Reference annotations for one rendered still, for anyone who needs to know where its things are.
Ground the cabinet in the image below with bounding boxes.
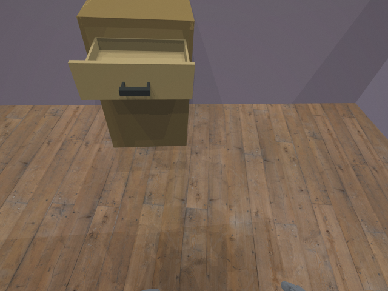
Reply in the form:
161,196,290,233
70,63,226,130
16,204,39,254
76,0,195,147

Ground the drawer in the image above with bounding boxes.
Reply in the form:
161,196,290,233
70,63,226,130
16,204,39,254
68,37,195,100

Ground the handle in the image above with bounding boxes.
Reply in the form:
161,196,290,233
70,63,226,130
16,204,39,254
119,82,150,96

